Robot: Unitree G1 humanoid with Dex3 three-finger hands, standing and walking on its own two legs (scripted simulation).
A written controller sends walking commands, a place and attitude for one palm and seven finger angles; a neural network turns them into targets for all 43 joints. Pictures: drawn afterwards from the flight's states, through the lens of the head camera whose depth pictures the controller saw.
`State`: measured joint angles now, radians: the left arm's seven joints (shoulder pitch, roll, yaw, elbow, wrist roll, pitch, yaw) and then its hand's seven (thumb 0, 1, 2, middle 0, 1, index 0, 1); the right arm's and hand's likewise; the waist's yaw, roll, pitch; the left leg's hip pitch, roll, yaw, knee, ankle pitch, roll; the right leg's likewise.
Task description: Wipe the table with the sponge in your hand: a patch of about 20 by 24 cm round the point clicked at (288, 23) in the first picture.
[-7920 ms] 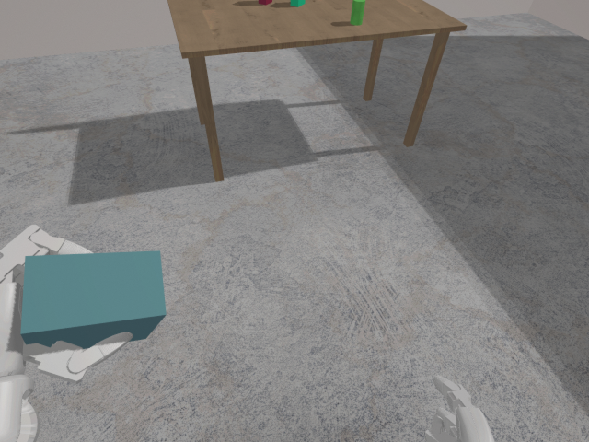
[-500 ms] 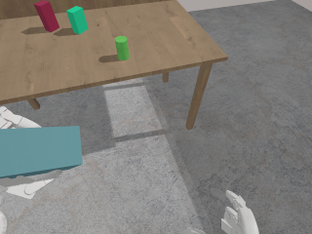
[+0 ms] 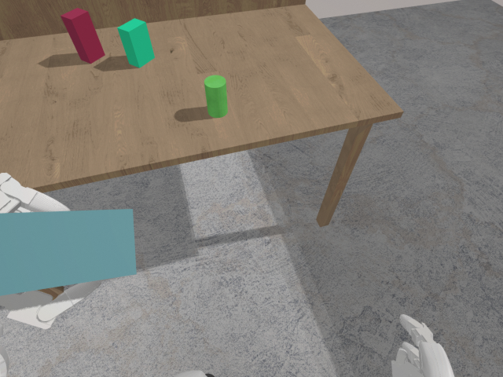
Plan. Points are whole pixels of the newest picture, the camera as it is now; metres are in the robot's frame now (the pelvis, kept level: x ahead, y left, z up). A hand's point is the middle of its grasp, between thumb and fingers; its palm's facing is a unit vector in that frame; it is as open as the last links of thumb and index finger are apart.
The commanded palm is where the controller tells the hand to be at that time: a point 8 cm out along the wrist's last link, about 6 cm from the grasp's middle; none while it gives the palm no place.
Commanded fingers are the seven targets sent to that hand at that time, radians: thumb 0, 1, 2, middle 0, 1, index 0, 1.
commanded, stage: take the last steps up to it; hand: left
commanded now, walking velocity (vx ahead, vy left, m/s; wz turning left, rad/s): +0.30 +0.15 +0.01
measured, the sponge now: (83, 249) +0.22 +0.20 +0.17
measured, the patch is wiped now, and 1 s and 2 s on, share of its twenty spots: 0.00 0.00 0.00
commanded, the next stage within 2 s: come to a stop and stand still in 1.16 s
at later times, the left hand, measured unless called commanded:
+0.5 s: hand (65, 175) +0.32 +0.26 +0.17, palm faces +0.39 -0.79 -0.47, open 10.5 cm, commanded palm +0.25 +0.30 +0.19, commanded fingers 0.00 0.10 1.30 -1.20 -1.60 -1.20 -1.60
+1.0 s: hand (49, 121) +0.40 +0.31 +0.19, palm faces +0.36 -0.79 -0.49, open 10.5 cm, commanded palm +0.35 +0.36 +0.19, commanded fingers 0.00 0.10 1.30 -1.20 -1.60 -1.20 -1.60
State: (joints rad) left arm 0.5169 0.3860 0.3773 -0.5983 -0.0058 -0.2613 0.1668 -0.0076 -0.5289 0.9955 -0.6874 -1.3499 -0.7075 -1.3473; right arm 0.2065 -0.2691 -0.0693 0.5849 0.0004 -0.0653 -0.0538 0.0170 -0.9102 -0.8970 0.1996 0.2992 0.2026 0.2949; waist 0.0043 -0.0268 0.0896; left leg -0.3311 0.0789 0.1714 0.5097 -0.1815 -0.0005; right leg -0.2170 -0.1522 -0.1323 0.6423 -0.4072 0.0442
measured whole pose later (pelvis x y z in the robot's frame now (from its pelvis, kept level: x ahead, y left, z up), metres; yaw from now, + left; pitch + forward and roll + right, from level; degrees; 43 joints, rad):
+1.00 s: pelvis +0.18 +0.08 +0.00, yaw -1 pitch +0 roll +1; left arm 0.50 0.40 0.37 -0.54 -0.03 -0.23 0.14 -0.01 -0.53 1.00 -0.69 -1.35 -0.71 -1.35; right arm 0.20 -0.13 0.04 0.61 0.00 -0.10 -0.04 0.01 -0.91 -0.90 0.20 0.30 0.21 0.30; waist 0.01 0.02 0.05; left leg -0.31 0.06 0.17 0.61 -0.30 0.01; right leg -0.32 -0.04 -0.16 0.61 -0.30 -0.01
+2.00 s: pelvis +0.18 +0.13 +0.01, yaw -4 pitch -3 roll -1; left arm 0.42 0.36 0.32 -0.40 -0.02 -0.20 0.09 -0.01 -0.53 1.00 -0.69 -1.35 -0.71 -1.35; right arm 0.26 -0.26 -0.01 0.61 0.00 -0.14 -0.06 0.02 -0.91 -0.90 0.20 0.30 0.20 0.30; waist 0.02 -0.03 0.05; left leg -0.27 0.02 0.02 0.50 -0.19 0.01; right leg -0.24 0.04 -0.06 0.45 -0.17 -0.05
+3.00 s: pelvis +0.23 +0.16 +0.02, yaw -4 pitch -1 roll -2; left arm 0.43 0.36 0.34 -0.48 -0.04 -0.20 0.11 -0.01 -0.53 1.00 -0.68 -1.35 -0.71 -1.35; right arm 0.18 -0.19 0.02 0.58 0.00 -0.11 -0.03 0.02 -0.91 -0.90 0.20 0.30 0.21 0.30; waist 0.03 -0.03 0.05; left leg -0.22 -0.03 0.02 0.44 -0.21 0.06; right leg -0.17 0.00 -0.04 0.36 -0.19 0.01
